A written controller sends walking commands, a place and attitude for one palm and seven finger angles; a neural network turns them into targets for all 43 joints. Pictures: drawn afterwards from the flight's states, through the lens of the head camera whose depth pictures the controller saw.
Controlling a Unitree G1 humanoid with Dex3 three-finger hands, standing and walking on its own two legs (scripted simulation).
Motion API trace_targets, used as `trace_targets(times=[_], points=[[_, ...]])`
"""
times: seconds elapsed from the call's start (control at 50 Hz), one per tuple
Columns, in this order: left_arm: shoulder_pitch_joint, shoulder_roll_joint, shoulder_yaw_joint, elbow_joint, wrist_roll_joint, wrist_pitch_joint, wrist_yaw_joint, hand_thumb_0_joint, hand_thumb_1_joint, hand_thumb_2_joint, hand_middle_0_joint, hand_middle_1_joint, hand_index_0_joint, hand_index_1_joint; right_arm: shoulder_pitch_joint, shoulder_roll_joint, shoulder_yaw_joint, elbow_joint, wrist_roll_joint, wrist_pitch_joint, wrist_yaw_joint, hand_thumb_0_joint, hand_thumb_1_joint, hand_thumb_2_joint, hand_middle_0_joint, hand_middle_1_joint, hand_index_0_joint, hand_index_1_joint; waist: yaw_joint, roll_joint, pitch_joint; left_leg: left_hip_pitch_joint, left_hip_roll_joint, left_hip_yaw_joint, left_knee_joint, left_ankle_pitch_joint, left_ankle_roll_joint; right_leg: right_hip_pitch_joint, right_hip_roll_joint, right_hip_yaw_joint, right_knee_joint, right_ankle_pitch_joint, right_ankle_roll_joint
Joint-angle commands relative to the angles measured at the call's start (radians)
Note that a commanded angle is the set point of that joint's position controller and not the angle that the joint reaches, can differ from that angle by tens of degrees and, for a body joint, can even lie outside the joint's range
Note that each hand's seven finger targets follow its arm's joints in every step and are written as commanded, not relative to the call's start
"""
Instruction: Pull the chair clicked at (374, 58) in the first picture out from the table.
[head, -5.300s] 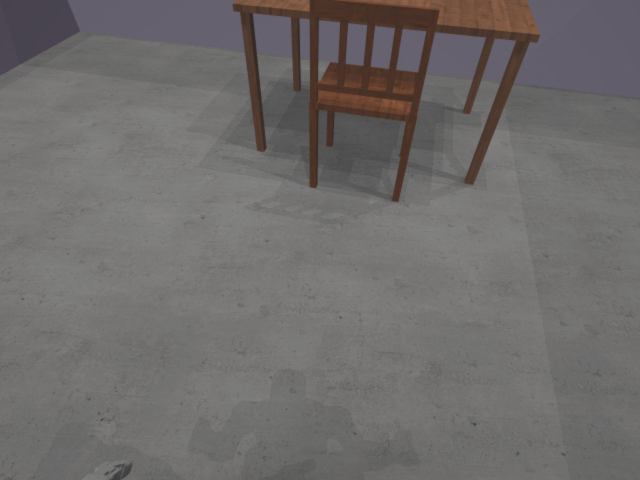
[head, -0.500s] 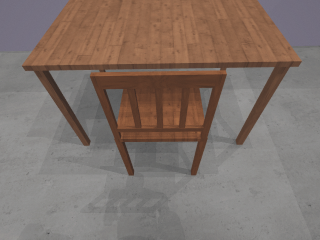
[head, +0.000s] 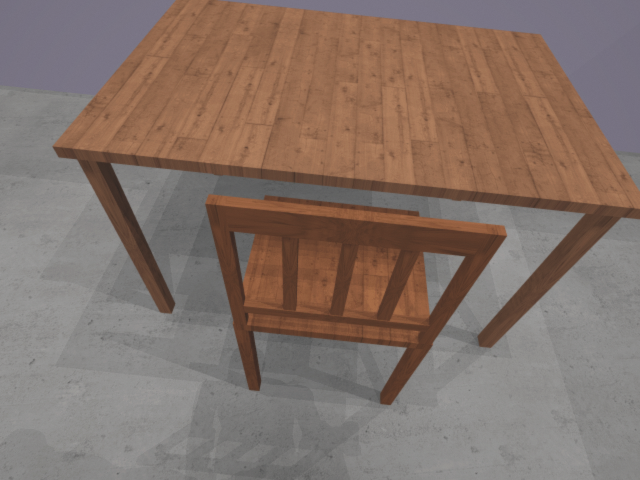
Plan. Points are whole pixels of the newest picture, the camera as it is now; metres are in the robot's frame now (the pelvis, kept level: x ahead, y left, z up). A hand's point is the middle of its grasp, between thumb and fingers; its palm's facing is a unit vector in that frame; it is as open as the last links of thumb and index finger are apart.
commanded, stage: come to a stop and stand still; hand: left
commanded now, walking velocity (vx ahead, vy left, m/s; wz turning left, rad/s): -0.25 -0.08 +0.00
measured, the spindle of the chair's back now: (343, 280) +0.46 +0.00 -0.11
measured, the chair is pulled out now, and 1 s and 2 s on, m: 0.00 0.00 0.00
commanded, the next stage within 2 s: look again from close up in 0.84 s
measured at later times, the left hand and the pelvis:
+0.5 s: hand out of the picture -0.01 +0.11 -0.17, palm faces +0.04 -0.97 -0.23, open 7.4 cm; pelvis -0.04 -0.07 +0.00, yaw +0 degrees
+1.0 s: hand out of the picture -0.08 +0.08 -0.17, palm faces +0.05 -0.98 -0.18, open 7.4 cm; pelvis -0.06 -0.07 +0.00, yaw +0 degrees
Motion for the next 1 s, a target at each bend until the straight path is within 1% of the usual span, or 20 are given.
trace_targets(times=[0.0,0.12,0.16,0.2,0.22,0.24,0.26,0.3,0.34,0.44,0.48,0.54,0.56,0.58,0.6,0.78,0.9,0.92,0.94,0.98], points=[[0.092,0.084,0.032,-0.039,0.007,0.010,0.006,0.000,0.900,0.900,-0.200,-0.300,-0.200,-0.300,0.108,-0.222,-0.062,-0.006,-0.006,0.033,-0.017,0.000,-0.900,-0.900,0.200,0.300,0.200,0.300,-0.044,0.139,-0.130,0.237,0.323,-0.215,-0.084,0.958,0.141,-0.122,-0.006,0.027,0.096,0.016,0.006],[0.074,0.067,0.050,-0.095,0.014,0.023,0.001,0.000,0.900,0.900,-0.200,-0.300,-0.200,-0.300,0.009,-0.223,-0.080,-0.059,-0.020,0.053,0.000,0.000,-0.900,-0.900,0.200,0.300,0.200,0.300,-0.025,0.194,-0.125,0.054,0.296,-0.164,-0.110,0.552,0.111,-0.061,0.006,0.031,0.117,0.074,-0.001],[0.104,0.064,0.045,-0.089,0.017,0.017,0.001,0.000,0.900,0.900,-0.200,-0.300,-0.200,-0.300,-0.005,-0.214,-0.077,-0.062,-0.017,0.056,0.008,0.000,-0.900,-0.900,0.200,0.300,0.200,0.300,-0.009,0.198,-0.112,-0.007,0.270,-0.155,-0.104,0.328,0.083,0.005,0.004,0.010,-0.005,0.168,0.000],[0.139,0.090,0.045,-0.078,0.023,0.007,0.001,0.000,0.900,0.900,-0.200,-0.300,-0.200,-0.300,-0.003,-0.189,-0.073,-0.062,-0.008,0.061,0.016,0.000,-0.900,-0.900,0.200,0.300,0.200,0.300,0.010,0.121,-0.087,-0.100,0.196,-0.131,-0.033,0.036,0.022,0.095,-0.010,0.028,-0.219,0.310,-0.003],[0.099,0.143,0.041,-0.092,0.032,-0.005,0.004,0.000,0.900,0.900,-0.200,-0.300,-0.200,-0.300,0.034,-0.138,-0.065,-0.065,0.001,0.068,0.020,0.000,-0.900,-0.900,0.200,0.300,0.200,0.300,-0.019,-0.064,-0.057,-0.119,0.096,-0.090,0.071,-0.143,-0.034,0.030,-0.120,0.198,-0.372,0.283,-0.040],[0.023,0.214,0.043,-0.123,0.033,-0.009,0.000,0.000,0.900,0.900,-0.200,-0.300,-0.200,-0.300,0.050,-0.100,-0.058,-0.078,0.005,0.079,0.024,0.000,-0.900,-0.900,0.200,0.300,0.200,0.300,-0.048,-0.228,-0.003,-0.106,0.011,-0.051,0.179,-0.272,-0.073,-0.113,-0.268,0.358,-0.494,0.204,-0.121],[-0.012,0.236,0.044,-0.146,0.029,-0.004,-0.004,0.000,0.900,0.900,-0.200,-0.300,-0.200,-0.300,0.036,-0.127,-0.064,-0.075,-0.002,0.088,0.027,0.000,-0.900,-0.900,0.200,0.300,0.200,0.300,-0.031,-0.174,0.006,-0.040,0.013,-0.102,0.301,-0.310,-0.066,-0.231,-0.296,0.364,-0.551,0.053,-0.177],[-0.080,0.217,0.050,-0.157,0.029,-0.003,0.000,0.000,0.900,0.900,-0.200,-0.300,-0.200,-0.300,0.046,-0.132,-0.065,-0.057,-0.008,0.093,0.031,0.000,-0.900,-0.900,0.200,0.300,0.200,0.300,-0.046,-0.186,0.054,-0.064,0.018,-0.138,0.408,-0.257,-0.051,-0.292,-0.239,0.350,-0.569,-0.048,-0.179],[-0.095,0.183,0.043,-0.153,0.023,-0.008,-0.003,0.000,0.900,0.900,-0.200,-0.300,-0.200,-0.300,0.118,-0.130,-0.062,-0.017,-0.008,0.079,0.031,0.000,-0.900,-0.900,0.200,0.300,0.200,0.300,-0.067,-0.128,0.034,-0.064,0.023,-0.130,0.436,-0.186,-0.049,-0.223,-0.181,0.241,-0.514,0.097,-0.167],[0.004,0.174,0.046,-0.118,0.020,-0.017,-0.003,0.000,0.900,0.900,-0.200,-0.300,-0.200,-0.300,0.159,-0.099,-0.038,0.000,-0.004,0.053,0.021,0.000,-0.900,-0.900,0.200,0.300,0.200,0.300,-0.028,-0.063,-0.046,-0.025,0.017,-0.103,0.112,-0.193,-0.061,-0.014,-0.164,0.232,-0.446,0.259,-0.177],[-0.007,0.162,0.041,-0.099,0.009,-0.018,-0.005,0.000,0.900,0.900,-0.200,-0.300,-0.200,-0.300,0.218,-0.086,-0.026,0.036,-0.001,0.043,0.013,0.000,-0.900,-0.900,0.200,0.300,0.200,0.300,-0.048,-0.033,-0.061,0.099,0.014,-0.116,-0.102,-0.069,-0.057,-0.026,-0.132,0.197,-0.417,0.225,-0.128],[0.005,0.098,0.025,-0.081,-0.003,-0.026,-0.010,0.000,0.900,0.900,-0.200,-0.300,-0.200,-0.300,0.211,-0.139,-0.015,0.046,-0.011,0.017,0.002,0.000,-0.900,-0.900,0.200,0.300,0.200,0.300,-0.016,0.114,-0.087,0.056,0.139,-0.242,-0.168,0.115,-0.011,0.056,-0.031,0.109,-0.338,0.377,-0.056],[0.002,0.098,0.025,-0.074,-0.002,-0.032,-0.010,0.000,0.900,0.900,-0.200,-0.300,-0.200,-0.300,0.222,-0.142,-0.013,0.049,-0.011,0.016,-0.002,0.000,-0.900,-0.900,0.200,0.300,0.200,0.300,-0.018,0.076,-0.107,0.043,0.128,-0.218,-0.145,0.134,-0.018,0.106,-0.030,0.108,-0.336,0.437,-0.054],[-0.001,0.104,0.026,-0.055,-0.002,-0.028,-0.010,0.000,0.900,0.900,-0.200,-0.300,-0.200,-0.300,0.209,-0.129,-0.012,0.067,-0.008,0.011,-0.002,0.000,-0.900,-0.900,0.200,0.300,0.200,0.300,-0.014,0.178,-0.114,0.033,0.123,-0.214,-0.166,0.152,-0.020,0.141,-0.039,0.091,-0.324,0.461,-0.053],[-0.004,0.111,0.025,-0.045,-0.001,-0.027,-0.010,0.000,0.900,0.900,-0.200,-0.300,-0.200,-0.300,0.208,-0.117,-0.008,0.070,-0.006,0.013,-0.003,0.000,-0.900,-0.900,0.200,0.300,0.200,0.300,-0.015,0.175,-0.096,0.016,0.121,-0.210,-0.175,0.131,-0.024,0.155,-0.040,0.082,-0.325,0.460,-0.053],[0.024,0.090,0.015,-0.004,0.003,-0.024,-0.012,0.000,0.900,0.900,-0.200,-0.300,-0.200,-0.300,0.301,-0.086,-0.005,0.096,-0.006,0.034,0.000,0.000,-0.900,-0.900,0.200,0.300,0.200,0.300,-0.034,0.005,0.082,-0.009,0.069,-0.170,-0.200,-0.117,-0.027,0.024,-0.047,0.134,-0.453,0.179,-0.048],[0.053,0.074,0.018,-0.003,0.005,-0.029,-0.009,0.000,0.900,0.900,-0.200,-0.300,-0.200,-0.300,0.333,-0.077,-0.004,0.092,-0.008,0.031,0.000,0.000,-0.900,-0.900,0.200,0.300,0.200,0.300,-0.046,0.006,0.051,0.011,0.058,-0.159,-0.183,-0.110,-0.026,0.006,-0.046,0.150,-0.460,0.158,-0.045],[0.136,0.104,0.010,0.006,0.017,-0.067,0.034,0.000,0.900,0.900,-0.200,-0.300,-0.200,-0.300,0.211,-0.135,-0.012,0.034,-0.009,-0.003,0.013,0.000,-0.900,-0.900,0.200,0.300,0.200,0.300,-0.013,0.068,0.027,-0.052,0.075,-0.078,-0.003,-0.046,-0.059,0.092,-0.098,0.144,-0.335,0.734,-0.003],[0.126,0.155,0.021,-0.023,0.010,-0.074,0.027,0.000,0.900,0.900,-0.200,-0.300,-0.200,-0.300,0.285,-0.075,-0.010,-0.006,-0.005,0.005,0.010,0.000,-0.900,-0.900,0.200,0.300,0.200,0.300,-0.060,0.101,-0.149,0.000,0.035,-0.134,0.029,-0.147,-0.056,0.127,-0.170,0.238,-0.344,0.562,-0.078],[0.061,0.139,0.017,-0.037,0.011,-0.072,0.007,0.000,0.900,0.900,-0.200,-0.300,-0.200,-0.300,0.322,-0.058,-0.003,0.005,-0.009,0.005,0.012,0.000,-0.900,-0.900,0.200,0.300,0.200,0.300,-0.082,0.153,-0.151,0.067,0.038,-0.130,-0.036,-0.083,-0.038,0.029,-0.122,0.173,-0.354,0.260,-0.120]])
